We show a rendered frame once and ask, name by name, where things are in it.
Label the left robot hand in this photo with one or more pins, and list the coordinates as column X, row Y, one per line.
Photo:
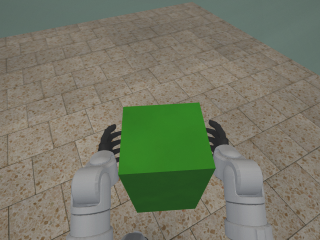
column 106, row 142

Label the robot right forearm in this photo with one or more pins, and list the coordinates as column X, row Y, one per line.
column 244, row 194

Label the right robot hand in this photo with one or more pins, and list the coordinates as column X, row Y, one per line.
column 219, row 135

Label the carton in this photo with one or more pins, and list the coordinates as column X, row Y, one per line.
column 165, row 159

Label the robot left forearm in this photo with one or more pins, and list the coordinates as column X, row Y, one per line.
column 91, row 198

